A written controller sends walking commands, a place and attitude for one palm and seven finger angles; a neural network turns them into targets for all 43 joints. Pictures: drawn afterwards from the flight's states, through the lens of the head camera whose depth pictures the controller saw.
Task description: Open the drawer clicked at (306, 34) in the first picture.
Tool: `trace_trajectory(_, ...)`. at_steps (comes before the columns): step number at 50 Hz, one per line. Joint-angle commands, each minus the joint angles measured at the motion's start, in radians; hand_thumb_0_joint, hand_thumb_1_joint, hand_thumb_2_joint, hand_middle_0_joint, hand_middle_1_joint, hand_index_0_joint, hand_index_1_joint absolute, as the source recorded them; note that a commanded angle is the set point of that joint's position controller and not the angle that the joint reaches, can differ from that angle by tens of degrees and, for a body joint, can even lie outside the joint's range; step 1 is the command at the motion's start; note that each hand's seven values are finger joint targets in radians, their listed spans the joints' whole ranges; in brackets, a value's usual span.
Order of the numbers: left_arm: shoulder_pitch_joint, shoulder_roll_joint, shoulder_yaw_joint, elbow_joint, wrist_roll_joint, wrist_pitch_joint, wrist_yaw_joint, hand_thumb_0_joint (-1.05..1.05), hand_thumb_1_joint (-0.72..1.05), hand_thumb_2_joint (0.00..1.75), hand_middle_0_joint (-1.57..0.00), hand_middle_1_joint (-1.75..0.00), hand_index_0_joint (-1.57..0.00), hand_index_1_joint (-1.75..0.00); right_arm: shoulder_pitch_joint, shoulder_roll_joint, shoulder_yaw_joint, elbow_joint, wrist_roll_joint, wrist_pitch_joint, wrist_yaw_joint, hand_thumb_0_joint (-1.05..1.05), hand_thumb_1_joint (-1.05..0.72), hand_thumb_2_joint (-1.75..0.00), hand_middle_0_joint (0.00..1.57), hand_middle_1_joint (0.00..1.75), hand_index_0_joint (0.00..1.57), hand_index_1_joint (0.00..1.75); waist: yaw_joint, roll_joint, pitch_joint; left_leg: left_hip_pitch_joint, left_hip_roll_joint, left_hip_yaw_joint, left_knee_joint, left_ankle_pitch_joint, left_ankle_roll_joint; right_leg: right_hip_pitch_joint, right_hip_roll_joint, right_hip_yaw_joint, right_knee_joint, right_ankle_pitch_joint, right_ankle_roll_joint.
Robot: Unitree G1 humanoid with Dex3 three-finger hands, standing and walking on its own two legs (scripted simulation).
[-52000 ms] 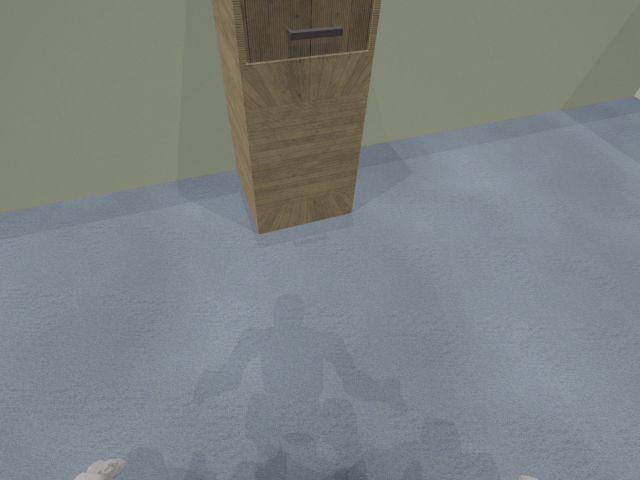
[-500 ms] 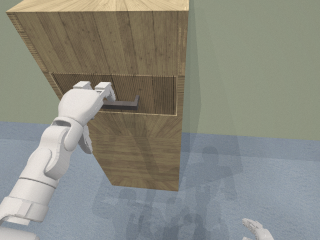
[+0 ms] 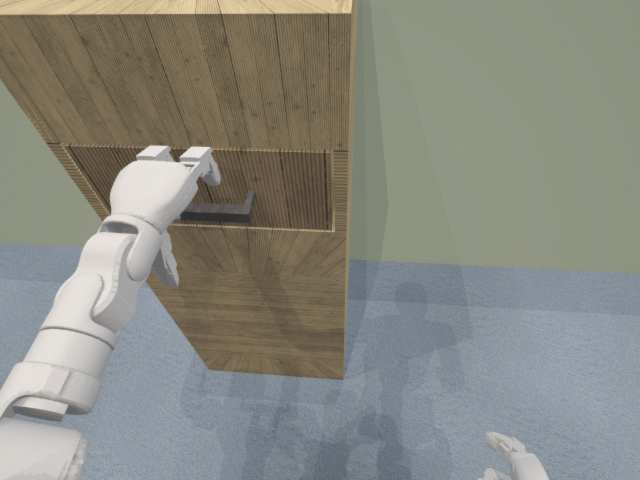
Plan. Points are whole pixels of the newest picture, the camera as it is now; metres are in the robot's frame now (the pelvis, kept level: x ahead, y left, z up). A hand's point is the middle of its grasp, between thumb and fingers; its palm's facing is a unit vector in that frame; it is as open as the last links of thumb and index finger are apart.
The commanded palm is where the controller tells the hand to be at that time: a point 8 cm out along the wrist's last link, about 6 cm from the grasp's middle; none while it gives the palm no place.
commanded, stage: move the hooked fingers above the handle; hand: left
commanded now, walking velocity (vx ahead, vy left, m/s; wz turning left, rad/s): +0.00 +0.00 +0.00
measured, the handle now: (203, 203) +0.48 +0.23 +0.05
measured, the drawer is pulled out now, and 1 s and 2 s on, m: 0.00 0.00 0.00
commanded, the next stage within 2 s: none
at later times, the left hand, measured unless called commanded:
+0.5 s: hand (198, 200) +0.44 +0.21 +0.11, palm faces +0.07 -0.04 -1.00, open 13.8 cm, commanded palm +0.41 +0.24 +0.17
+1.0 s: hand (193, 211) +0.42 +0.21 +0.10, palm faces +0.02 -0.05 -1.00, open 13.8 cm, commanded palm +0.41 +0.24 +0.17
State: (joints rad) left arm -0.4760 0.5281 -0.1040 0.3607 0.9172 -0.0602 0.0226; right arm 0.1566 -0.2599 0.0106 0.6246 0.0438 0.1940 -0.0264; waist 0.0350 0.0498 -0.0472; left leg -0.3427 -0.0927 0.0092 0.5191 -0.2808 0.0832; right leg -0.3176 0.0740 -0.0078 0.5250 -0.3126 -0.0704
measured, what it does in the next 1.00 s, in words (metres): stands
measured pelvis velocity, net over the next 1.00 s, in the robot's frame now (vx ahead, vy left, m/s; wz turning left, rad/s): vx -0.01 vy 0.00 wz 0.00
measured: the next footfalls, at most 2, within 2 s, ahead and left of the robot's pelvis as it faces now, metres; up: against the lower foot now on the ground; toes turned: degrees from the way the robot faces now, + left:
none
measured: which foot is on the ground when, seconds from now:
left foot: down 0.00-1.00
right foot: down 0.00-1.00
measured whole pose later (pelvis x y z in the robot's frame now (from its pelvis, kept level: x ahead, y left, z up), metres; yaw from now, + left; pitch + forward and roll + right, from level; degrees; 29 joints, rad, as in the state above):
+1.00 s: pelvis -0.01 +0.00 +0.00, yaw +0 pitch +8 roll +0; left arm -0.63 0.54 -0.11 0.61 0.95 -0.20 0.06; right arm 0.23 -0.29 -0.03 0.65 0.05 0.19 -0.06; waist -0.01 0.03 -0.07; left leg -0.43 -0.09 0.00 0.57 -0.29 0.08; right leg -0.40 0.08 -0.02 0.57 -0.31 -0.07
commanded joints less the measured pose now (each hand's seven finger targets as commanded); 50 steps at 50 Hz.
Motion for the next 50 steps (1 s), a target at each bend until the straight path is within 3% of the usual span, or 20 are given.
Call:
trace_trajectory(1, -0.406, 0.283, 0.178, -0.011, 0.011, 0.084, 0.064, 0.0, -0.5, 0.3, -0.3, -1.2, -0.3, -1.2, -0.028, -0.124, -0.039, -0.107, 0.001, -0.01, -0.005, 0.0, -0.9, -0.9, 0.2, 0.3, 0.2, 0.3, 0.002, -0.041, -0.312, 0.103, 0.056, -0.024, -0.018, 0.405, -0.044, 0.118, -0.052, 0.056, -0.032, 0.376, 0.016)
trace_trajectory(4, -0.396, 0.258, 0.125, 0.006, 0.024, 0.121, 0.019, 0.0, -0.5, 0.3, -0.3, -1.2, -0.3, -1.2, -0.018, -0.137, -0.044, -0.126, 0.005, 0.005, -0.004, 0.0, -0.9, -0.9, 0.2, 0.3, 0.2, 0.3, -0.011, -0.057, -0.345, 0.096, 0.055, -0.021, -0.011, 0.43, -0.036, 0.15, -0.059, 0.064, -0.024, 0.442, 0.021)
trace_trajectory(5, -0.381, 0.208, 0.081, 0.004, 0.017, 0.121, -0.008, 0.0, -0.5, 0.3, -0.3, -1.2, -0.3, -1.2, -0.014, -0.139, -0.05, -0.137, 0.004, 0.008, -0.003, 0.0, -0.9, -0.9, 0.2, 0.3, 0.2, 0.3, -0.022, -0.081, -0.362, 0.106, 0.053, -0.021, -0.001, 0.446, -0.03, 0.159, -0.061, 0.066, -0.025, 0.47, 0.025)
trace_trajectory(7, -0.41, 0.157, 0.023, -0.045, -0.003, 0.1, -0.051, 0.0, -0.5, 0.3, -0.3, -1.2, -0.3, -1.2, -0.004, -0.139, -0.055, -0.147, 0.006, 0.012, -0.003, 0.0, -0.9, -0.9, 0.2, 0.3, 0.2, 0.3, -0.045, -0.068, -0.363, 0.133, 0.053, -0.027, 0.008, 0.451, -0.023, 0.137, -0.063, 0.065, -0.026, 0.488, 0.032)
trace_trajectory(10, -0.46, 0.161, 0.026, -0.12, -0.025, 0.026, -0.079, 0.0, -0.5, 0.3, -0.3, -1.2, -0.3, -1.2, 0.012, -0.137, -0.063, -0.147, -0.004, 0.009, -0.013, 0.0, -0.9, -0.9, 0.2, 0.3, 0.2, 0.3, -0.057, -0.077, -0.372, 0.159, 0.049, -0.036, 0.022, 0.461, -0.014, 0.115, -0.06, 0.072, -0.028, 0.498, 0.035)
trace_trajectory(13, -0.518, 0.251, 0.122, -0.116, -0.017, -0.055, -0.038, 0.0, -0.5, 0.3, -0.3, -1.2, -0.3, -1.2, 0.042, -0.13, -0.067, -0.118, -0.008, 0.004, -0.027, 0.0, -0.9, -0.9, 0.2, 0.3, 0.2, 0.3, -0.045, -0.042, -0.37, 0.15, 0.046, -0.041, 0.027, 0.436, -0.015, 0.093, -0.055, 0.075, -0.022, 0.468, 0.029)
trace_trajectory(16, -0.632, 0.335, 0.21, -0.079, 0.004, -0.102, 0.05, 0.0, -0.5, 0.3, -0.3, -1.2, -0.3, -1.2, 0.07, -0.126, -0.07, -0.082, -0.01, -0.004, -0.031, 0.0, -0.9, -0.9, 0.2, 0.3, 0.2, 0.3, -0.039, 0.003, -0.385, 0.119, 0.05, -0.041, 0.032, 0.428, -0.026, 0.063, -0.05, 0.072, -0.002, 0.423, 0.018)
trace_trajectory(20, -0.597, 0.46, 0.344, 0.014, 0.038, -0.059, 0.169, 0.0, -0.5, 0.3, -0.3, -1.2, -0.3, -1.2, 0.059, -0.12, -0.068, -0.068, -0.016, -0.007, -0.023, 0.0, -0.9, -0.9, 0.2, 0.3, 0.2, 0.3, 0.016, 0.037, -0.467, 0.071, 0.049, -0.028, 0.037, 0.461, -0.041, 0.123, -0.045, 0.081, 0.027, 0.442, 0.01)
trace_trajectory(23, -0.542, 0.354, 0.238, 0.137, 0.06, 0.036, 0.179, 0.0, -0.5, 0.3, -0.3, -1.2, -0.3, -1.2, 0.047, -0.12, -0.064, -0.071, -0.007, -0.001, -0.008, 0.0, -0.9, -0.9, 0.2, 0.3, 0.2, 0.3, 0.002, 0.04, -0.423, 0.06, 0.059, -0.016, 0.023, 0.461, -0.048, 0.102, -0.043, 0.062, 0.023, 0.424, 0.012)
trace_trajectory(25, -0.492, 0.396, 0.274, 0.154, 0.051, 0.067, 0.151, 0.0, -0.5, 0.3, -0.3, -1.2, -0.3, -1.2, 0.043, -0.133, -0.062, -0.082, -0.001, 0.013, -0.004, 0.0, -0.9, -0.9, 0.2, 0.3, 0.2, 0.3, 0.015, -0.033, -0.423, 0.042, 0.061, -0.013, 0.01, 0.464, -0.042, 0.145, -0.041, 0.07, 0.007, 0.438, 0.015)
trace_trajectory(29, -0.493, 0.406, 0.255, 0.167, 0.039, 0.095, 0.114, 0.0, -0.5, 0.3, -0.3, -1.2, -0.3, -1.2, 0.02, -0.136, -0.051, -0.097, 0.007, 0.026, -0.028, 0.0, -0.9, -0.9, 0.2, 0.3, 0.2, 0.3, 0.005, -0.117, -0.391, -0.002, 0.054, 0.007, -0.026, 0.357, -0.023, 0.217, -0.059, 0.089, -0.02, 0.45, 0.035)
trace_trajectory(30, -0.484, 0.412, 0.257, 0.172, 0.035, 0.091, 0.097, 0.0, -0.5, 0.3, -0.3, -1.2, -0.3, -1.2, 0.018, -0.142, -0.051, -0.102, 0.01, 0.028, -0.032, 0.0, -0.9, -0.9, 0.2, 0.3, 0.2, 0.3, 0.001, -0.141, -0.383, -0.008, 0.056, 0.004, -0.031, 0.344, -0.02, 0.227, -0.061, 0.095, -0.027, 0.447, 0.035)
trace_trajectory(33, -0.451, 0.366, 0.205, 0.177, 0.042, 0.073, 0.044, 0.0, -0.5, 0.3, -0.3, -1.2, -0.3, -1.2, 0.022, -0.145, -0.054, -0.117, 0.015, 0.021, -0.042, 0.0, -0.9, -0.9, 0.2, 0.3, 0.2, 0.3, -0.017, -0.106, -0.331, 0.013, 0.055, 0.01, -0.035, 0.313, -0.012, 0.183, -0.061, 0.089, -0.043, 0.419, 0.037)
trace_trajectory(35, -0.483, 0.292, 0.129, 0.151, 0.035, 0.046, 0.002, 0.0, -0.5, 0.3, -0.3, -1.2, -0.3, -1.2, 0.033, -0.147, -0.06, -0.127, 0.017, 0.012, -0.043, 0.0, -0.9, -0.9, 0.2, 0.3, 0.2, 0.3, -0.044, -0.078, -0.314, 0.041, 0.057, 0.008, -0.03, 0.303, -0.008, 0.148, -0.063, 0.085, -0.056, 0.392, 0.034)
trace_trajectory(36, -0.497, 0.288, 0.121, 0.126, 0.033, 0.025, -0.011, 0.0, -0.5, 0.3, -0.3, -1.2, -0.3, -1.2, 0.04, -0.146, -0.062, -0.127, 0.017, 0.008, -0.043, 0.0, -0.9, -0.9, 0.2, 0.3, 0.2, 0.3, -0.05, -0.054, -0.297, 0.061, 0.056, 0.003, -0.024, 0.298, -0.006, 0.117, -0.059, 0.085, -0.06, 0.373, 0.033)
trace_trajectory(38, -0.559, 0.188, 0.028, 0.073, 0.018, -0.015, -0.035, 0.0, -0.5, 0.3, -0.3, -1.2, -0.3, -1.2, 0.054, -0.134, -0.067, -0.126, 0.013, -0.002, -0.043, 0.0, -0.9, -0.9, 0.2, 0.3, 0.2, 0.3, -0.078, -0.013, -0.278, 0.119, 0.054, -0.01, -0.011, 0.282, -0.006, 0.04, -0.055, 0.077, -0.072, 0.312, 0.03)
trace_trajectory(40, -0.62, 0.177, 0.016, 0.033, 0.001, -0.065, -0.042, 0.0, -0.5, 0.3, -0.3, -1.2, -0.3, -1.2, 0.071, -0.13, -0.072, -0.118, 0.005, -0.014, -0.047, 0.0, -0.9, -0.9, 0.2, 0.3, 0.2, 0.3, -0.095, -0.01, -0.28, 0.14, 0.053, -0.02, -0.001, 0.26, -0.005, 0.008, -0.054, 0.081, -0.08, 0.267, 0.027)
trace_trajectory(44, -0.719, 0.25, 0.091, -0.02, -0.003, -0.143, 0.014, 0.0, -0.5, 0.3, -0.3, -1.2, -0.3, -1.2, 0.097, -0.129, -0.081, -0.091, 0.001, -0.028, -0.05, 0.0, -0.9, -0.9, 0.2, 0.3, 0.2, 0.3, -0.084, 0.04, -0.35, 0.165, 0.047, -0.04, 0.017, 0.264, -0.013, -0.023, -0.05, 0.078, -0.054, 0.238, 0.018)
trace_trajectory(46, -0.75, 0.323, 0.163, -0.01, 0.001, -0.152, 0.068, 0.0, -0.5, 0.3, -0.3, -1.2, -0.3, -1.2, 0.108, -0.136, -0.082, -0.072, 0.001, -0.032, -0.046, 0.0, -0.9, -0.9, 0.2, 0.3, 0.2, 0.3, -0.073, 0.05, -0.383, 0.157, 0.051, -0.05, 0.025, 0.302, -0.019, -0.023, -0.047, 0.071, -0.031, 0.25, 0.012)
trace_trajectory(50, -0.706, 0.424, 0.277, 0.132, 0.026, -0.069, 0.16, 0.0, -0.5, 0.3, -0.3, -1.2, -0.3, -1.2, 0.091, -0.138, -0.069, -0.058, 0.0, -0.027, -0.032, 0.0, -0.9, -0.9, 0.2, 0.3, 0.2, 0.3, -0.027, 0.004, -0.395, 0.068, 0.056, -0.04, 0.018, 0.343, -0.034, 0.027, -0.041, 0.055, -0.002, 0.28, 0.008)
